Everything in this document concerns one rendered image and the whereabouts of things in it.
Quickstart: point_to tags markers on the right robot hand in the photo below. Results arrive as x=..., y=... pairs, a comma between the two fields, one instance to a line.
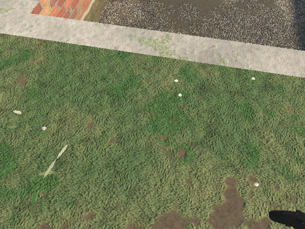
x=295, y=219

